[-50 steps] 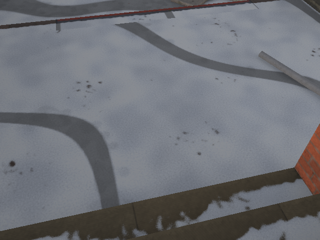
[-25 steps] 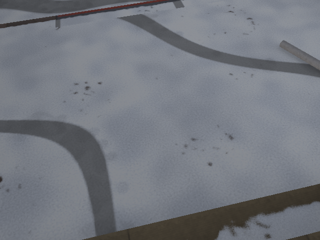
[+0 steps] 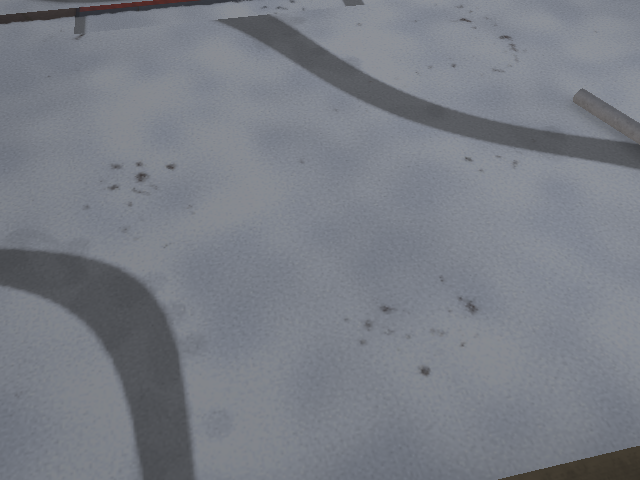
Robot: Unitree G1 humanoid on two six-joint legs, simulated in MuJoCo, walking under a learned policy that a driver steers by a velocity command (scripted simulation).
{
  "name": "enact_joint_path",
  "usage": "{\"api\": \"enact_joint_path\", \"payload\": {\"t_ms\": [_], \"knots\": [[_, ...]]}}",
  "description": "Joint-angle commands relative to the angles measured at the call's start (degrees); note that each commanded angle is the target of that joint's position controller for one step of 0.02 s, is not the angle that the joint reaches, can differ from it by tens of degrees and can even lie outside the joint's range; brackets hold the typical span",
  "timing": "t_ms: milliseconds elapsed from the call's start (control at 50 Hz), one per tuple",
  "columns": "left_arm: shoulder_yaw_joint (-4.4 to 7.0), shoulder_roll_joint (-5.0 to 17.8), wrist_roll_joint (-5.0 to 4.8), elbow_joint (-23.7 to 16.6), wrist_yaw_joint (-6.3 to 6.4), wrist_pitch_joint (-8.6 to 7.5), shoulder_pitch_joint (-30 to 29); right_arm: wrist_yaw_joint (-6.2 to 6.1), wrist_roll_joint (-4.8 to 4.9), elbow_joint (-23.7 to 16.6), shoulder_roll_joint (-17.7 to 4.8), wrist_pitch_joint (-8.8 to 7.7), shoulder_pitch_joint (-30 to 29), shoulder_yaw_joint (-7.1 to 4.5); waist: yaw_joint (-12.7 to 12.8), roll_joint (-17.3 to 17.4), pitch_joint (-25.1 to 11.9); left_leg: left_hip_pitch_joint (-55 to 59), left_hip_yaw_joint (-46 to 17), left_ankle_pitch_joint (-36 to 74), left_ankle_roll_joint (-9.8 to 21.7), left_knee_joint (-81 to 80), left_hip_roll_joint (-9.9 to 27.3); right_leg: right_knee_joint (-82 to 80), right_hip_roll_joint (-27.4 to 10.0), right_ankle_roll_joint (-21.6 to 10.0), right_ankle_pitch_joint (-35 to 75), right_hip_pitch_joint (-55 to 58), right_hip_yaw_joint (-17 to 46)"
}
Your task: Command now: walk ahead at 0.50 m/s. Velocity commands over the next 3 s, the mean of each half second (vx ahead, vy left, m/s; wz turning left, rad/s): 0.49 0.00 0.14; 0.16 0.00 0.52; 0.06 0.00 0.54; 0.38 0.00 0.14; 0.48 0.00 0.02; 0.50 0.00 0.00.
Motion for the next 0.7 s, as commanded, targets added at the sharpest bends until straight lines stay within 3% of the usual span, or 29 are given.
{"api": "enact_joint_path", "payload": {"t_ms": [20, 60, 80, 100, 120, 140, 160, 180, 200, 220, 240, 280, 300, 340, 380, 400, 420, 440, 460, 480, 500, 520, 540, 560, 600, 640, 660, 680, 700], "knots": [[1.01, 4.0, 0.02, -5.8, 0.75, 1.0, 0.0, -0.36, -1.49, -2.4, -2.4, -1.59, -0.9, 1.07, 4.6, -1.9, 5.7, 0.3, -26.9, 6.2, 10.7, -14.4, 19.0, -15.4, -7.3, -0.8, 19.9, -18.2, 3.4], [1.77, 4.1, 2.94, -7.4, 0.51, -0.25, -3.3, -2.87, -1.2, -2.7, -4.8, -2.91, -1.8, 0.92, 4.9, 3.2, 7.7, -9.9, -15.0, 17.1, 7.8, -17.4, 11.7, -44.7, -8.6, 2.0, 35.0, -6.8, -0.1], [1.31, 2.3, 4.62, -8.1, -0.16, -0.68, -5.1, -4.01, -1.08, -1.0, -6.2, -2.88, 1.4, 0.41, 3.3, 6.4, 4.0, -7.9, -14.3, 23.6, 8.1, -16.7, 11.1, -51.0, -9.3, 2.5, 41.0, -1.9, -0.9], [0.86, 0.2, 4.56, -8.5, -0.84, -0.46, -5.8, -4.74, -0.73, 0.6, -7.1, -2.5, 3.5, 0.13, 3.3, 7.4, 1.1, -6.4, -14.1, 29.7, 8.9, -15.4, 11.5, -52.1, -8.7, 3.2, 42.4, 1.9, -2.0], [0.9, 0.7, 3.09, -7.5, -1.66, -0.52, -2.8, -4.71, -0.91, 1.0, -9.8, -2.63, 4.9, -0.65, 4.3, 7.4, -1.2, -4.1, -16.1, 28.7, 9.6, -13.1, 12.9, -47.5, -8.3, 3.0, 46.7, 3.7, -2.1], [1.52, 3.2, 2.79, -8.7, -2.14, -0.83, -6.4, -5.31, 0.8, 2.6, -7.6, -2.93, 8.7, -0.73, 1.7, 5.3, 0.7, 8.3, -18.2, 23.2, 9.3, -9.3, 13.5, -52.2, -10.6, 1.7, 50.0, -9.3, 2.8], [1.92, 5.5, 2.64, -11.0, -2.66, -1.33, -13.1, -5.42, 1.46, 3.1, -7.0, -3.35, 11.9, -0.52, -0.9, 2.4, 2.8, 15.1, -18.9, 14.9, 7.9, -7.2, 13.6, -61.6, -10.0, 0.1, 54.0, -17.5, 3.3], [1.83, 5.2, 3.17, -12.4, -3.14, -1.7, -18.1, -5.27, 1.43, 3.8, -6.1, -3.51, 15.1, -0.31, -3.7, 2.5, 4.2, 18.6, -21.5, 11.9, 7.8, -5.6, 14.4, -65.5, -10.0, -0.3, 54.3, -21.0, 3.0], [1.35, 4.4, 4.27, -13.9, -3.8, -2.51, -21.6, -6.22, 1.68, 3.0, -4.8, -3.3, 14.9, 0.13, -4.1, 1.5, 4.9, 17.5, -18.9, 8.0, 6.8, -3.3, 12.6, -74.0, -10.0, -0.2, 62.1, -18.1, 2.5], [0.92, 2.7, 4.93, -13.9, -4.82, -2.67, -22.4, -6.77, 0.77, 2.7, -4.8, -2.88, 14.1, 0.39, -4.6, 1.3, 5.5, 7.6, -15.0, 2.9, 6.0, -2.6, 9.9, -79.2, -8.0, -0.1, 70.0, -6.7, -0.4], [0.86, 1.5, 4.77, -14.1, -5.73, -2.55, -23.1, -6.66, 0.51, 2.1, -5.6, -2.08, 13.1, 0.2, -5.2, 1.8, 5.7, -0.9, -13.4, -1.1, 5.8, -2.6, 8.4, -80.3, -6.1, 0.3, 73.1, 4.0, -2.6], [0.79, 1.4, 2.85, -15.6, -5.96, -1.49, -22.9, -6.08, 1.24, 1.4, -6.6, -1.07, 12.3, -0.15, -5.9, 3.8, 7.4, -4.7, -14.6, -3.3, 6.3, 0.5, 7.9, -81.1, -4.6, 1.3, 67.7, 9.7, -3.7], [0.67, 1.8, 2.19, -16.6, -6.07, -1.42, -23.9, -5.92, 1.4, 0.7, -6.5, -0.45, 12.3, -0.32, -6.8, 3.5, 7.9, -2.5, -15.6, -2.6, 6.4, 3.2, 7.5, -83.9, -4.6, 1.8, 63.8, 9.5, -3.1], [0.51, 2.5, 2.21, -17.7, -6.4, -1.72, -24.4, -6.87, 1.73, -0.5, -7.3, 0.75, 12.8, -1.2, -8.5, 4.6, 7.6, 5.2, -17.7, -0.3, 5.7, 9.0, 7.2, -91.5, -6.2, 2.8, 58.9, 10.3, -1.1], [1.71, 4.8, 1.9, -15.9, -5.6, -2.08, -18.4, -7.35, 1.35, 0.4, -7.9, 1.48, 11.9, -1.7, -5.1, 5.0, 5.6, 11.2, -19.0, 7.9, 5.1, 20.2, 7.0, -96.7, -8.2, 1.7, 54.3, 15.3, -1.2], [3.13, 6.9, 1.45, -11.6, -5.29, -2.32, -7.1, -7.25, 1.14, 1.9, -7.8, 1.34, 11.0, -1.82, 0.4, 4.8, 2.8, 7.6, -18.8, 7.4, 3.7, 31.8, 6.0, -99.0, -9.9, 0.2, 58.3, 27.3, -1.3], [4.35, 9.1, 3.16, -6.9, -5.06, -2.38, 5.7, -6.09, 1.04, 3.9, -6.3, 0.36, 12.5, -1.66, 5.4, -0.5, -1.4, -4.3, -15.1, -2.0, 0.8, 48.0, 0.7, -94.8, -10.9, -0.7, 63.0, 45.1, -1.9], [3.42, 9.9, 4.89, -3.4, -5.59, -2.34, 16.6, -4.47, 1.48, 5.7, -1.1, -0.67, 18.1, -0.83, 7.5, -12.0, -9.4, -23.7, -14.1, -37.0, -2.1, 74.1, -6.3, -74.4, -16.8, -3.1, 82.8, 68.4, -0.1], [3.4, 12.1, 4.6, -3.9, -5.79, -1.76, 15.1, -3.81, 3.64, 3.3, -3.0, -1.75, 24.2, -0.51, 3.6, -21.5, -15.2, -34.1, -15.9, -35.6, -4.9, 85.1, -3.0, -68.2, -24.1, -7.2, 90.1, 73.3, 7.3], [4.27, 13.6, 2.91, -4.1, -6.02, -1.04, 13.4, -4.12, 4.65, -0.5, -5.3, -1.94, 20.4, -0.62, 4.0, -20.6, -18.8, -38.8, -14.1, -27.8, -6.5, 81.2, -1.0, -77.4, -29.2, -12.7, 64.8, 70.5, 17.1], [4.04, 12.0, 2.8, -3.3, -5.9, -0.93, 10.0, -5.46, 4.67, -3.5, -5.6, -1.13, 11.4, -0.67, 4.2, -12.0, -13.7, -40.9, -10.5, -18.4, -6.3, 78.2, 1.5, -87.0, -30.9, -15.5, 39.6, 59.8, 22.7], [2.39, 8.0, 4.46, -5.1, -5.47, -1.14, 1.9, -6.97, 4.12, -4.5, -6.9, 0.44, 6.3, -1.37, 1.6, -1.9, -5.6, -35.4, -8.9, -10.8, -5.6, 76.2, 2.7, -93.8, -30.5, -15.2, 36.6, 43.0, 24.4], [1.34, 6.8, 4.88, -5.3, -5.68, -2.09, -4.3, -7.71, 2.71, -5.2, -5.1, 2.16, 4.8, -1.27, -1.8, -0.5, -0.1, -31.8, -9.8, -10.0, -5.5, 74.8, 4.3, -92.0, -31.7, -16.2, 47.0, 30.9, 23.7], [0.39, 3.4, 4.32, -6.9, -5.58, -3.28, -8.3, -7.87, 1.36, -4.0, -7.0, 2.89, 7.3, -2.24, -4.2, 1.7, 2.4, -28.6, -14.7, -0.6, -3.8, 62.7, 5.1, -89.0, -26.1, -11.5, 50.4, 22.8, 15.3], [0.37, 3.9, 3.86, -6.9, -4.03, -4.08, -9.8, -7.91, 1.06, -4.2, -7.2, 2.15, 7.6, -3.76, -5.8, -5.4, 3.9, -23.9, -13.5, 9.4, -3.8, 42.0, 5.3, -91.4, -18.0, -5.7, 53.5, 18.2, 0.9], [0.69, 5.7, 5.35, -3.8, -1.19, -3.33, -4.5, -6.64, -0.27, -8.5, -4.0, 1.82, -0.3, -2.92, -4.0, -8.4, 0.9, -24.9, -11.5, 13.2, -5.3, 32.7, 5.9, -90.4, -19.0, -8.3, 67.0, 24.1, -0.2], [0.37, 5.3, 5.31, -3.4, -0.17, -2.59, -3.7, -5.86, -0.45, -10.0, -3.0, 2.02, -2.0, -2.38, -4.2, -7.7, -1.2, -24.6, -11.7, 13.2, -5.7, 31.1, 6.2, -89.1, -20.0, -9.3, 72.7, 26.5, -0.8], [0.77, 8.5, 5.75, -4.1, 0.08, -2.58, -3.7, -4.94, -0.52, -9.9, -4.9, 1.97, 0.6, -2.58, -5.3, -6.7, -5.1, -22.6, -10.7, 19.7, -6.1, 35.7, 5.5, -87.1, -21.7, -10.4, 75.0, 28.6, -0.9], [0.93, 9.1, 5.01, -4.9, 0.24, -2.35, -4.5, -4.5, -0.74, -10.6, -5.6, 2.31, -0.5, -2.71, -4.8, -4.6, -5.3, -24.6, -10.6, 19.7, -6.0, 36.2, 5.5, -86.6, -22.3, -10.5, 74.5, 30.8, -1.8]]}}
